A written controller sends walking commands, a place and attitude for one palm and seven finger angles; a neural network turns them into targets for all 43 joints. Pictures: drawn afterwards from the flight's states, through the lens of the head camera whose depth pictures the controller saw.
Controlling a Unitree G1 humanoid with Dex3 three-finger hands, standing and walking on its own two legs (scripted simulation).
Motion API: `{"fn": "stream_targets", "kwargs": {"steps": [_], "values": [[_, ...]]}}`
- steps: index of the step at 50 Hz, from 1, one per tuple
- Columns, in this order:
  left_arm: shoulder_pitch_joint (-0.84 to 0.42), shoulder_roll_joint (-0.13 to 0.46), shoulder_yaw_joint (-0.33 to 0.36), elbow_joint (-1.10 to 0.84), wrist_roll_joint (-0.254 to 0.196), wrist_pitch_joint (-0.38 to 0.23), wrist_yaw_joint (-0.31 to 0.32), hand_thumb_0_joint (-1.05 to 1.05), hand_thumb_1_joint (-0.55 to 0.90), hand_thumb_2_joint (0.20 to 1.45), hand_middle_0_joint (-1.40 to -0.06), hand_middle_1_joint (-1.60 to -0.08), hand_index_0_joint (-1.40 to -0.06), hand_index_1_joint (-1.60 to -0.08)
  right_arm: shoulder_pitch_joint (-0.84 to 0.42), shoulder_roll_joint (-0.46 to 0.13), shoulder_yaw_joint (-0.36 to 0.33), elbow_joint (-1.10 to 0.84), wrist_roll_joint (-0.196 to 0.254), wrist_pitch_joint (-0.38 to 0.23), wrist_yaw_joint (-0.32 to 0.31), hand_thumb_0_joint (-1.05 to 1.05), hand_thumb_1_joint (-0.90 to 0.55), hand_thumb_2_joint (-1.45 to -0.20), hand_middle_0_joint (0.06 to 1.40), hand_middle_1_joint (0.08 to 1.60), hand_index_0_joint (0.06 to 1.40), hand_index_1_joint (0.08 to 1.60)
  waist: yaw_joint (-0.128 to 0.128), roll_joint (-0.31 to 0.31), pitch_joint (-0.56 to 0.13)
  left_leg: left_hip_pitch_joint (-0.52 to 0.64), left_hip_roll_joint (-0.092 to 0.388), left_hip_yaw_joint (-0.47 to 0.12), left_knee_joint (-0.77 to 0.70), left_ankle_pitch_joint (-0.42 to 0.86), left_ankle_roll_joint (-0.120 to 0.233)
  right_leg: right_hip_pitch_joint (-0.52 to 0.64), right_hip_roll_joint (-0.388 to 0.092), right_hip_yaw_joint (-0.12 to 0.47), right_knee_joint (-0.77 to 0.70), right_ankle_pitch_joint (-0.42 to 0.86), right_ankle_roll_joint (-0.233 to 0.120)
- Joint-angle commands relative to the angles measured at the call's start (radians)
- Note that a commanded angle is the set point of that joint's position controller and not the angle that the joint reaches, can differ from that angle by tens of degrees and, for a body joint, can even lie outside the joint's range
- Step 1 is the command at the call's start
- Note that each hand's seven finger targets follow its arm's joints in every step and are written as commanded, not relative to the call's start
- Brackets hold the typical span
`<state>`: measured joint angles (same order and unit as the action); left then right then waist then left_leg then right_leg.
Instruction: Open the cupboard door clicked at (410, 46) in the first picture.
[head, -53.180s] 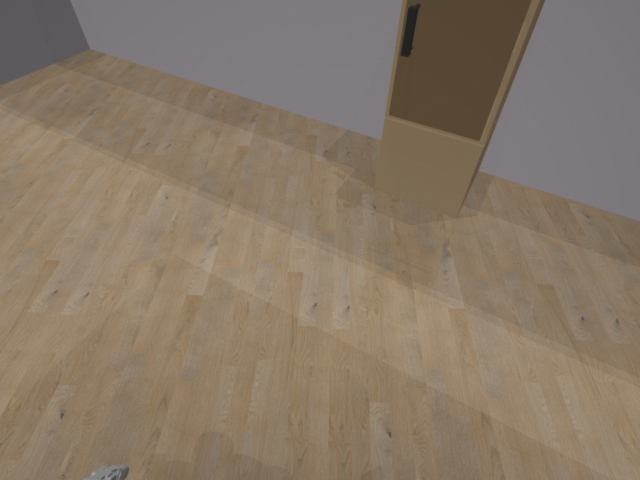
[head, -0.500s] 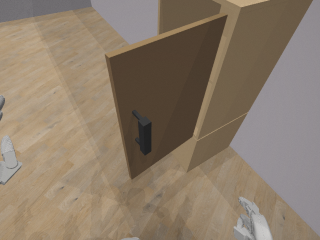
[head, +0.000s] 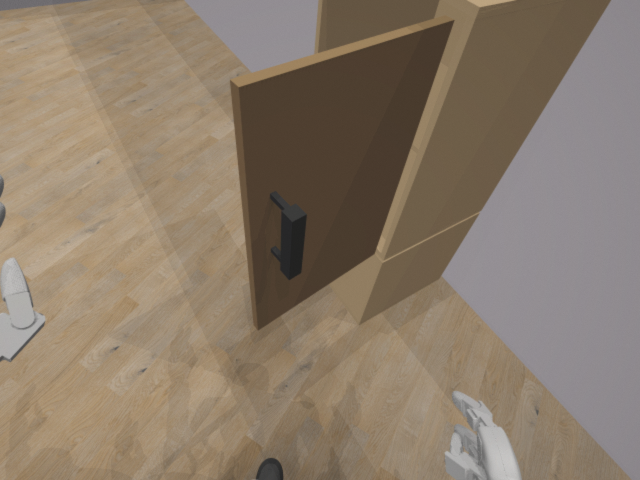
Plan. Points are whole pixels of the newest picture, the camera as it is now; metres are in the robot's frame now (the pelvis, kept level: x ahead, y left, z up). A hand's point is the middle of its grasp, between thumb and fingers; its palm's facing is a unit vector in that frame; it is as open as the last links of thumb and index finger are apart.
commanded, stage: step back with the hand held close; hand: left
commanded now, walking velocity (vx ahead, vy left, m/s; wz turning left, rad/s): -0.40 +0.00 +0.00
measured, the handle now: (284, 236) +0.46 +0.11 -0.01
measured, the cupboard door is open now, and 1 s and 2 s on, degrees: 97 97 97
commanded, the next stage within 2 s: stop stepping back and stand still in 0.04 s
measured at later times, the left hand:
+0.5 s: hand (24, 439) +0.12 +0.24 +0.16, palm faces +0.41 -0.80 -0.43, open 7.4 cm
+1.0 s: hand out of the picture +0.08 +0.24 +0.14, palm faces +0.41 -0.80 -0.44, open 7.4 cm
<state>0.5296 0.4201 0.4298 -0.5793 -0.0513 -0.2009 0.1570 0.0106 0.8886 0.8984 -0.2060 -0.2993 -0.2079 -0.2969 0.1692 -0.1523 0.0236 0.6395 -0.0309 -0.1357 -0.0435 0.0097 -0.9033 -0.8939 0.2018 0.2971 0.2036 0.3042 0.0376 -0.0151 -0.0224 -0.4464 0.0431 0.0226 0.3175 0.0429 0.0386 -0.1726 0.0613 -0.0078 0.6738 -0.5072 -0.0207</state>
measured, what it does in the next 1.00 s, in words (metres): walks backwards: right foot, then left foot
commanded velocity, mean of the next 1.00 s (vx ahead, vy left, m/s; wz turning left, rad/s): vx -0.01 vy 0.02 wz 0.01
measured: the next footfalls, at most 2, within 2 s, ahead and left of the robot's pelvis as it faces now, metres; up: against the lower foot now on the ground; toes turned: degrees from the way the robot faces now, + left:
right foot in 0.08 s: -0.12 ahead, -0.12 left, +0.00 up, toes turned -2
left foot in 0.48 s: -0.02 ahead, +0.08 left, +0.00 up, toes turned -3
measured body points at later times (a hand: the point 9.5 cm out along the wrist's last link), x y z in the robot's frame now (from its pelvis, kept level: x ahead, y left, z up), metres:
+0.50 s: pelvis -0.07 -0.02 -0.01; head -0.09 +0.00 +0.43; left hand +0.09 +0.28 +0.18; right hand +0.05 -0.29 -0.09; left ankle +0.00 +0.08 -0.74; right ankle -0.17 -0.12 -0.74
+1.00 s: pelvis -0.12 -0.02 +0.00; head -0.12 -0.02 +0.45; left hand +0.06 +0.28 +0.17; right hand +0.04 -0.26 -0.08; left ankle -0.06 +0.08 -0.74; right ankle -0.16 -0.12 -0.74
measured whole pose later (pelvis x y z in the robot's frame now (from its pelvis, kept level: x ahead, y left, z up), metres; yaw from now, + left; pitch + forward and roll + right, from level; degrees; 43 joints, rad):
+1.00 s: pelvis -0.12 -0.02 +0.00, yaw -1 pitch -1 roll -1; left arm 0.51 0.37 0.38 -0.40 -0.04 -0.16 0.14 0.01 0.89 0.90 -0.21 -0.30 -0.21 -0.30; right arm 0.21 -0.22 0.02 0.65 0.00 -0.14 -0.09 0.01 -0.90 -0.89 0.20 0.30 0.20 0.30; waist 0.02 0.01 0.01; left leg -0.28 -0.01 -0.02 0.45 -0.14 0.01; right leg -0.12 0.04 -0.03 0.43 -0.29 -0.03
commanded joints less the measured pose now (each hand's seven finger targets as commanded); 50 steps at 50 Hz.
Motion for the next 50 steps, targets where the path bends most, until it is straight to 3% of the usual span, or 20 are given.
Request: {"fn": "stream_targets", "kwargs": {"steps": [1,4,7,10,13,15,18,20,21,24,26,28,31,33,34,36,38,41,44,50], "values": [[-0.017,0.227,0.124,-0.208,-0.016,-0.071,-0.010,0.000,0.900,0.900,-0.200,-0.300,-0.200,-0.300,-0.056,-0.176,-0.072,-0.114,-0.007,-0.020,-0.006,0.000,-0.900,-0.900,0.200,0.300,0.200,0.300,-0.015,0.218,-0.256,0.456,0.135,-0.110,-0.003,0.137,-0.043,-0.072,-0.021,-0.008,-0.373,0.191,-0.035],[-0.051,0.299,0.189,-0.212,-0.034,-0.097,-0.012,0.000,0.900,0.900,-0.200,-0.300,-0.200,-0.300,-0.120,-0.170,-0.054,-0.143,0.000,0.002,-0.014,0.000,-0.900,-0.900,0.200,0.300,0.200,0.300,-0.020,0.024,-0.214,0.439,0.049,-0.011,0.204,-0.080,-0.049,-0.208,-0.208,0.104,-0.418,0.449,-0.054],[0.005,0.308,0.214,-0.151,-0.035,-0.077,-0.017,0.000,0.900,0.900,-0.200,-0.300,-0.200,-0.300,-0.135,-0.169,-0.054,-0.176,0.043,0.005,-0.034,0.000,-0.900,-0.900,0.200,0.300,0.200,0.300,-0.029,-0.207,-0.164,0.288,-0.048,0.036,0.350,-0.226,-0.040,-0.134,-0.224,0.029,-0.334,0.949,0.031],[0.098,0.243,0.176,-0.125,-0.040,-0.034,-0.023,0.000,0.900,0.900,-0.200,-0.300,-0.200,-0.300,-0.104,-0.175,-0.036,-0.191,0.037,0.025,-0.049,0.000,-0.900,-0.900,0.200,0.300,0.200,0.300,-0.058,0.049,-0.157,0.400,-0.008,-0.006,0.192,0.161,-0.011,-0.155,-0.133,-0.028,-0.212,0.797,0.044],[0.096,0.228,0.158,-0.085,-0.033,-0.032,-0.016,0.000,0.900,0.900,-0.200,-0.300,-0.200,-0.300,-0.076,-0.204,-0.050,-0.183,0.030,0.007,-0.047,0.000,-0.900,-0.900,0.200,0.300,0.200,0.300,-0.039,0.216,-0.113,0.346,0.098,-0.174,0.028,-0.074,0.040,-0.164,-0.030,-0.035,-0.223,0.176,0.047],[0.047,0.222,0.145,-0.121,-0.028,-0.036,-0.013,0.000,0.900,0.900,-0.200,-0.300,-0.200,-0.300,-0.087,-0.206,-0.054,-0.189,0.021,0.003,-0.048,0.000,-0.900,-0.900,0.200,0.300,0.200,0.300,-0.044,0.168,-0.028,0.186,0.067,-0.163,-0.053,-0.409,-0.007,-0.100,-0.033,-0.034,-0.330,0.043,0.000],[0.056,0.224,0.128,-0.125,-0.025,-0.041,-0.004,0.000,0.900,0.900,-0.200,-0.300,-0.200,-0.300,-0.060,-0.193,-0.070,-0.168,0.030,-0.002,-0.049,0.000,-0.900,-0.900,0.200,0.300,0.200,0.300,-0.053,-0.063,-0.004,0.330,-0.047,-0.022,0.358,-0.280,-0.064,-0.356,-0.229,0.134,-0.528,-0.123,-0.081],[-0.017,0.229,0.124,-0.146,-0.007,-0.040,0.006,0.000,0.900,0.900,-0.200,-0.300,-0.200,-0.300,-0.052,-0.191,-0.068,-0.145,0.026,-0.012,-0.051,0.000,-0.900,-0.900,0.200,0.300,0.200,0.300,-0.050,-0.090,0.047,0.220,-0.036,-0.046,0.507,-0.268,-0.053,-0.335,-0.301,0.167,-0.496,0.073,-0.130],[-0.088,0.225,0.108,-0.147,0.001,-0.042,0.008,0.000,0.900,0.900,-0.200,-0.300,-0.200,-0.300,-0.056,-0.192,-0.061,-0.139,0.025,-0.021,-0.055,0.000,-0.900,-0.900,0.200,0.300,0.200,0.300,-0.054,-0.064,0.061,0.175,-0.020,-0.054,0.463,-0.292,-0.044,-0.267,-0.287,0.135,-0.448,0.215,-0.111],[-0.139,0.199,0.092,-0.078,0.014,-0.054,0.009,0.000,0.900,0.900,-0.200,-0.300,-0.200,-0.300,-0.021,-0.205,-0.058,-0.127,0.032,-0.060,-0.076,0.000,-0.900,-0.900,0.200,0.300,0.200,0.300,-0.051,0.104,0.037,0.282,0.022,-0.093,0.120,0.048,-0.012,-0.122,-0.118,0.004,-0.232,0.475,0.010],[-0.082,0.208,0.101,-0.058,0.019,-0.058,0.008,0.000,0.900,0.900,-0.200,-0.300,-0.200,-0.300,-0.012,-0.201,-0.057,-0.125,0.026,-0.079,-0.072,0.000,-0.900,-0.900,0.200,0.300,0.200,0.300,-0.033,0.247,-0.071,0.379,0.091,-0.213,0.079,0.187,0.031,-0.130,-0.049,-0.014,-0.131,0.355,0.031],[-0.092,0.196,0.095,-0.121,0.013,-0.068,0.000,0.000,0.900,0.900,-0.200,-0.300,-0.200,-0.300,-0.020,-0.192,-0.059,-0.128,0.015,-0.092,-0.059,0.000,-0.900,-0.900,0.200,0.300,0.200,0.300,-0.031,0.234,-0.111,0.279,0.150,-0.320,-0.063,-0.079,0.051,-0.050,-0.025,0.011,-0.045,0.042,0.028],[0.031,0.200,0.132,-0.126,0.007,-0.055,0.003,0.000,0.900,0.900,-0.200,-0.300,-0.200,-0.300,-0.040,-0.184,-0.054,-0.156,0.017,-0.084,-0.047,0.000,-0.900,-0.900,0.200,0.300,0.200,0.300,-0.021,0.198,-0.064,0.086,0.099,-0.231,-0.131,-0.500,0.025,0.086,-0.036,-0.008,-0.219,0.115,0.000],[0.088,0.191,0.140,-0.111,0.001,-0.049,-0.001,0.000,0.900,0.900,-0.200,-0.300,-0.200,-0.300,-0.054,-0.169,-0.053,-0.170,0.019,-0.066,-0.039,0.000,-0.900,-0.900,0.200,0.300,0.200,0.300,-0.033,0.079,-0.052,0.085,0.005,-0.112,0.014,-0.451,-0.031,0.045,-0.084,0.052,-0.377,0.054,-0.022],[0.116,0.188,0.139,-0.101,-0.006,-0.045,-0.003,0.000,0.900,0.900,-0.200,-0.300,-0.200,-0.300,-0.039,-0.164,-0.062,-0.163,0.024,-0.053,-0.036,0.000,-0.900,-0.900,0.200,0.300,0.200,0.300,-0.041,-0.054,-0.044,0.170,-0.040,-0.058,0.201,-0.353,-0.053,-0.098,-0.174,0.159,-0.481,-0.042,-0.061],[0.074,0.189,0.147,-0.113,-0.016,-0.036,0.005,0.000,0.900,0.900,-0.200,-0.300,-0.200,-0.300,-0.043,-0.166,-0.063,-0.137,0.024,-0.035,-0.036,0.000,-0.900,-0.900,0.200,0.300,0.200,0.300,-0.042,-0.109,-0.006,0.151,-0.048,-0.052,0.434,-0.275,-0.054,-0.208,-0.295,0.247,-0.500,0.121,-0.126],[0.007,0.162,0.111,-0.045,-0.004,-0.039,0.007,0.000,0.900,0.900,-0.200,-0.300,-0.200,-0.300,-0.024,-0.151,-0.047,-0.117,0.027,-0.041,-0.045,0.000,-0.900,-0.900,0.200,0.300,0.200,0.300,-0.057,-0.042,0.003,0.128,-0.017,-0.064,0.328,-0.286,-0.041,-0.106,-0.260,0.157,-0.390,0.411,-0.098],[-0.096,0.162,0.075,-0.007,0.007,-0.041,0.001,0.000,0.900,0.900,-0.200,-0.300,-0.200,-0.300,-0.036,-0.181,-0.053,-0.117,0.035,-0.062,-0.067,0.000,-0.900,-0.900,0.200,0.300,0.200,0.300,-0.044,0.059,-0.005,0.310,0.040,-0.098,0.104,-0.010,-0.014,-0.115,-0.117,0.052,-0.310,0.420,0.015],[-0.097,0.161,0.061,-0.022,0.018,-0.038,-0.007,0.000,0.900,0.900,-0.200,-0.300,-0.200,-0.300,-0.025,-0.178,-0.045,-0.124,0.033,-0.060,-0.065,0.000,-0.900,-0.900,0.200,0.300,0.200,0.300,-0.039,0.084,-0.093,0.351,0.050,-0.118,0.106,0.184,-0.001,-0.031,-0.084,0.016,-0.261,0.515,0.034],[-0.031,0.166,0.074,-0.099,0.013,-0.041,-0.001,0.000,0.900,0.900,-0.200,-0.300,-0.200,-0.300,-0.059,-0.178,-0.046,-0.155,0.028,-0.063,-0.053,0.000,-0.900,-0.900,0.200,0.300,0.200,0.300,-0.036,0.079,-0.045,0.251,0.020,-0.118,0.048,-0.202,-0.013,-0.028,-0.097,0.048,-0.373,0.271,0.015]]}}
